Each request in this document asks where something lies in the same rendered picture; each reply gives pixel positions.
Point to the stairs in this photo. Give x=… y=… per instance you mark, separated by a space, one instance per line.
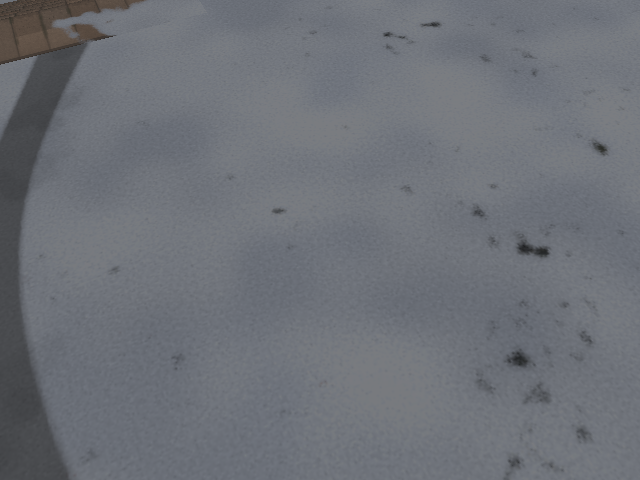
x=20 y=7

